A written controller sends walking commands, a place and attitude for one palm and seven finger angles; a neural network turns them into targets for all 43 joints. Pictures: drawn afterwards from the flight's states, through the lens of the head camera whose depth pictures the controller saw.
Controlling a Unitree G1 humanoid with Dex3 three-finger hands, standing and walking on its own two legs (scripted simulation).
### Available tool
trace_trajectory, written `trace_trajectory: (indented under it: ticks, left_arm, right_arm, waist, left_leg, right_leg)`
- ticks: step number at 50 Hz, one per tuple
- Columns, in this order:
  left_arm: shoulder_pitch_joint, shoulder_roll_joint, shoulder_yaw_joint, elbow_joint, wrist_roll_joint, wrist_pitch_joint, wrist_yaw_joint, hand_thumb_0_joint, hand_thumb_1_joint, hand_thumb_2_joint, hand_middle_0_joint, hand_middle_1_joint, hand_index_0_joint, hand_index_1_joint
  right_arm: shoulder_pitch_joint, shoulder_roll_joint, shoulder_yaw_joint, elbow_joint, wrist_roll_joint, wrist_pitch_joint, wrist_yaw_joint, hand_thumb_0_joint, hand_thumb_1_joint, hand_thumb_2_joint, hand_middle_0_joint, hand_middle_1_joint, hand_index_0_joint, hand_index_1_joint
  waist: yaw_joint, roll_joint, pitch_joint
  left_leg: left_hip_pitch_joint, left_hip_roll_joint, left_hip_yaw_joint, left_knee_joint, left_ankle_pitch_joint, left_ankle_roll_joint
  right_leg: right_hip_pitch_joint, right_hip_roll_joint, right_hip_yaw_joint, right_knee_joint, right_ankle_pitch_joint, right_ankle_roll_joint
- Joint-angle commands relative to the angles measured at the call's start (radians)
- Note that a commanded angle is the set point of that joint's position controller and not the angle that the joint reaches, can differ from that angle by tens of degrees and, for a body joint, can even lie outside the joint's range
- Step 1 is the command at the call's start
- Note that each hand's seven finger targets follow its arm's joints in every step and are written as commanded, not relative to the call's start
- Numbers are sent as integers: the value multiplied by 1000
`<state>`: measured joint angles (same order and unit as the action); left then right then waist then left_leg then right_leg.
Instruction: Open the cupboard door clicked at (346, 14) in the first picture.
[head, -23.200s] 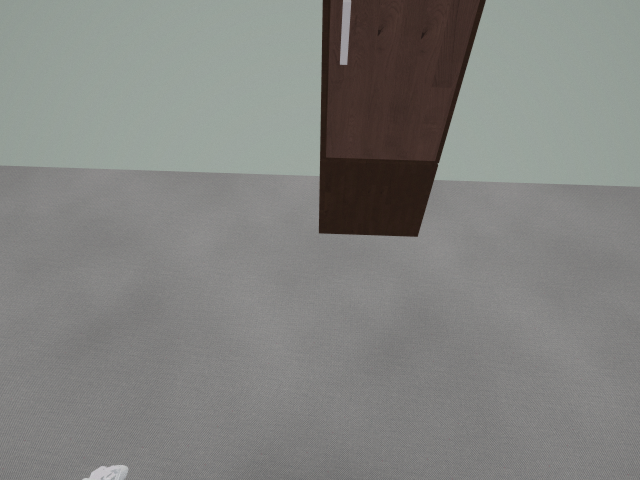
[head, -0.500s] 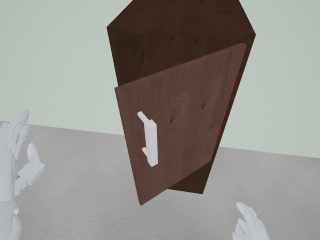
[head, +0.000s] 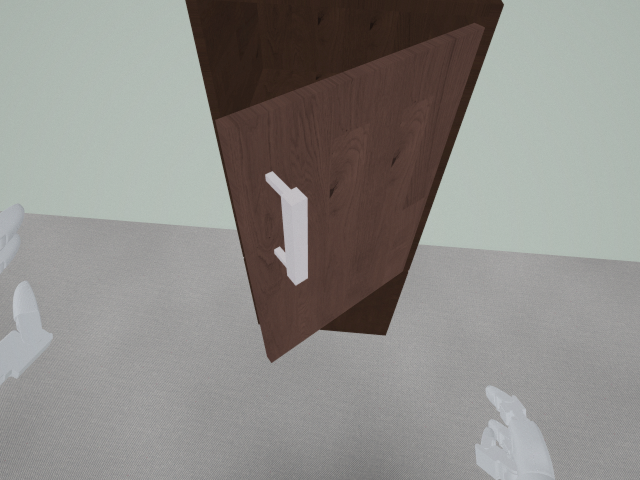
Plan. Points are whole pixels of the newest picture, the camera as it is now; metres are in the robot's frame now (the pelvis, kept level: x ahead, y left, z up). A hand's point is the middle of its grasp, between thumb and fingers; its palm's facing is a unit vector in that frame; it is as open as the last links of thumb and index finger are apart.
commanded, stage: step back with the hand held close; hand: left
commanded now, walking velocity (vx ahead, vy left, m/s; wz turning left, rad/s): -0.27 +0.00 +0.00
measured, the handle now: (286, 231) +0.39 +0.08 +0.09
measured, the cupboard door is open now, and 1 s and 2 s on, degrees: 42 42 42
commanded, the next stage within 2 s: stop stepping back and stand still in 1.18 s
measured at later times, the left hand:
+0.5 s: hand out of the picture +0.14 +0.27 +0.17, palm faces +0.47 -0.72 -0.50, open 7.4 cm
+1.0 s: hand out of the picture +0.09 +0.26 +0.17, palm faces +0.51 -0.73 -0.46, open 7.4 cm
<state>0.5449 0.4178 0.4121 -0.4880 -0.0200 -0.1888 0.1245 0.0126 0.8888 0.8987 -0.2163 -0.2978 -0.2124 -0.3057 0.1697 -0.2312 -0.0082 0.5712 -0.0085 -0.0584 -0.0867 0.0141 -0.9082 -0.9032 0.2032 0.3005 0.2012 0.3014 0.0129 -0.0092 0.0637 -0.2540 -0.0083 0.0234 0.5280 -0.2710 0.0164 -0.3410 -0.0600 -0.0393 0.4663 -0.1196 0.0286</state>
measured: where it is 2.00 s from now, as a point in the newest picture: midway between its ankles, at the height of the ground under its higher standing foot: outside the picture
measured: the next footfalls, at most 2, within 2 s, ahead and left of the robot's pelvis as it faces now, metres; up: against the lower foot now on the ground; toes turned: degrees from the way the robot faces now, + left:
right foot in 1.32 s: -0.22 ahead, -0.14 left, +0.00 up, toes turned -4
left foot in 1.52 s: -0.14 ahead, +0.05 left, +0.00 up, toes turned +1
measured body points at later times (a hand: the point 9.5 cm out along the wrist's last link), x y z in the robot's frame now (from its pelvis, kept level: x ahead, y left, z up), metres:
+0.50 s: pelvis -0.06 +0.00 -0.02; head -0.03 +0.02 +0.43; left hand +0.11 +0.30 +0.19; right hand +0.11 -0.24 -0.10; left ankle +0.01 +0.11 -0.73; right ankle +0.08 -0.14 -0.73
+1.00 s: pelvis -0.10 -0.01 -0.02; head -0.07 +0.02 +0.42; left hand +0.05 +0.30 +0.19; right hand +0.10 -0.24 -0.10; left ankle -0.06 +0.11 -0.73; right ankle +0.06 -0.14 -0.73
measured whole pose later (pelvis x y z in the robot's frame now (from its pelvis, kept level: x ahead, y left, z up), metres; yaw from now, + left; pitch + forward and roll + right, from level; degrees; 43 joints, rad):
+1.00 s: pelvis -0.10 -0.01 -0.02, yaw +6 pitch -1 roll +1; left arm 0.48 0.41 0.48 -0.58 0.00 -0.28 0.14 0.01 0.89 0.90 -0.22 -0.30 -0.21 -0.31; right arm 0.16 -0.21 -0.02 0.63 -0.02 -0.12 -0.05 0.01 -0.91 -0.90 0.20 0.30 0.20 0.30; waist 0.00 -0.08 0.09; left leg -0.44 -0.03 0.02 0.77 -0.45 0.01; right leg -0.53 -0.02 0.09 0.63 -0.10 0.04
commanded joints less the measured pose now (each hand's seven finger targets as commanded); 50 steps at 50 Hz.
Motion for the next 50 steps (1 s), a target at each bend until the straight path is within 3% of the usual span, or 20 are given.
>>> trace_trajectory:
  ticks: [1,5,10,14,20,25,28,31,34,37,39,41,42,43,44,45,46,48,49,50]
  left_arm:
    - [-39,171,153,-225,8,-80,42,0,900,900,-200,-300,-200,-300]
    - [-47,172,166,-226,22,-94,48,0,900,900,-200,-300,-200,-300]
    - [-99,176,169,-235,31,-109,52,0,900,900,-200,-300,-200,-300]
    - [-110,166,165,-239,31,-122,55,0,900,900,-200,-300,-200,-300]
    - [-83,189,204,-243,37,-145,55,0,900,900,-200,-300,-200,-300]
    - [-102,181,203,-223,40,-152,49,0,900,900,-200,-300,-200,-300]
    - [-107,177,195,-227,34,-150,47,0,900,900,-200,-300,-200,-300]
    - [-103,185,194,-263,25,-153,50,0,900,900,-200,-300,-200,-300]
    - [-75,182,210,-272,27,-157,54,0,900,900,-200,-300,-200,-300]
    - [-62,181,239,-283,40,-170,55,0,900,900,-200,-300,-200,-300]
    - [-55,180,254,-248,47,-178,47,0,900,900,-200,-300,-200,-300]
    - [-72,186,241,-228,37,-178,41,0,900,900,-200,-300,-200,-300]
    - [-89,191,238,-230,32,-177,34,0,900,900,-200,-300,-200,-300]
    - [-97,206,232,-235,25,-167,35,0,900,900,-200,-300,-200,-300]
    - [-105,215,217,-236,16,-156,39,0,900,900,-200,-300,-200,-300]
    - [-126,224,205,-257,14,-152,43,0,900,900,-200,-300,-200,-300]
    - [-112,207,191,-246,12,-143,45,0,900,900,-200,-300,-200,-300]
    - [-73,204,200,-261,7,-130,49,0,900,900,-200,-300,-200,-300]
    - [-68,193,190,-283,1,-128,45,0,900,900,-200,-300,-200,-300]
    - [-74,202,204,-321,7,-142,47,0,900,900,-200,-300,-200,-300]
  right_arm:
    - [-78,-115,-40,-168,2,-63,-13,0,-900,-900,200,300,200,300]
    - [-65,-122,-44,-174,3,-76,-11,0,-900,-900,200,300,200,300]
    - [-42,-128,-45,-173,1,-91,-10,0,-900,-900,200,300,200,300]
    - [-32,-122,-40,-170,-1,-103,-10,0,-900,-900,200,300,200,300]
    - [-36,-127,-50,-161,-6,-121,-10,0,-900,-900,200,300,200,300]
    - [-34,-129,-58,-152,-2,-131,-6,0,-900,-900,200,300,200,300]
    - [-27,-125,-59,-145,-2,-130,-1,0,-900,-900,200,300,200,300]
    - [-33,-119,-57,-136,-5,-128,0,0,-900,-900,200,300,200,300]
    - [-31,-129,-64,-139,-6,-129,-3,0,-900,-900,200,300,200,300]
    - [-39,-130,-74,-146,-3,-146,-8,0,-900,-900,200,300,200,300]
    - [-53,-135,-86,-158,-1,-154,-4,0,-900,-900,200,300,200,300]
    - [-38,-110,-82,-151,1,-158,-3,0,-900,-900,200,300,200,300]
    - [-30,-111,-85,-141,-3,-157,1,0,-900,-900,200,300,200,300]
    - [-25,-106,-87,-129,-2,-150,7,0,-900,-900,200,300,200,300]
    - [-20,-84,-77,-106,-8,-137,17,0,-900,-900,200,300,200,300]
    - [-43,-85,-72,-92,-10,-126,25,0,-900,-900,200,300,200,300]
    - [-51,-65,-60,-80,-10,-117,29,0,-900,-900,200,300,200,300]
    - [-43,-68,-56,-93,-4,-104,26,0,-900,-900,200,300,200,300]
    - [-38,-92,-60,-96,-2,-99,21,0,-900,-900,200,300,200,300]
    - [-67,-134,-78,-112,-9,-101,7,0,-900,-900,200,300,200,300]
  waist:
    - [5,76,-141]
    - [3,90,-130]
    - [-8,58,-86]
    - [-12,68,-85]
    - [-8,110,-103]
    - [-11,53,-94]
    - [-12,-5,-107]
    - [-15,2,-126]
    - [-16,79,-152]
    - [-8,168,-189]
    - [-5,173,-154]
    - [-20,12,-115]
    - [-24,-65,-127]
    - [-22,-124,-132]
    - [-16,-216,-155]
    - [-14,-218,-169]
    - [-14,-239,-192]
    - [-20,-169,-184]
    - [-35,-57,-160]
    - [-31,197,-121]
  left_leg:
    - [-229,90,-91,-151,-28,37]
    - [-356,102,-112,-167,-202,57]
    - [-398,83,-114,-111,-353,56]
    - [-398,87,-122,-106,-393,56]
    - [-477,94,-142,-131,-400,66]
    - [-520,90,-134,-99,-412,69]
    - [-464,64,-118,-37,-400,56]
    - [-372,52,-122,-19,-348,44]
    - [-463,101,-163,-105,-411,74]
    - [-602,188,-220,-195,-402,113]
    - [-717,219,-209,-190,-525,137]
    - [-558,108,-129,-18,-383,75]
    - [-466,63,-77,73,-412,44]
    - [-342,20,-49,211,-370,16]
    - [-193,-17,-13,356,-257,-16]
    - [-97,-23,-10,480,-219,-26]
    - [-71,-10,-16,472,-224,-23]
    - [-40,-8,1,202,-195,-21]
    - [-37,18,-49,-12,-176,5]
    - [-157,196,-262,-182,-200,83]
  right_leg:
    - [229,-22,72,38,33,-24]
    - [276,-13,79,98,7,-23]
    - [187,-30,129,46,-177,-34]
    - [146,-21,128,50,-259,-31]
    - [229,3,148,112,-145,-30]
    - [231,-1,186,138,-89,-36]
    - [160,-31,224,67,-159,-49]
    - [80,-50,225,33,-181,-60]
    - [162,-3,184,155,-152,-35]
    - [339,75,117,384,42,-9]
    - [395,92,149,436,-17,-6]
    - [210,16,273,250,130,-51]
    - [104,-49,361,116,24,-72]
    - [-33,-127,464,-39,-129,-111]
    - [-143,-215,514,-156,-196,-155]
    - [-217,-254,528,-201,-178,-191]
    - [-189,-255,471,-188,-112,-188]
    - [-122,-166,332,-92,-10,-130]
    - [-136,-100,283,5,-55,-80]
    - [-121,16,191,223,-155,-26]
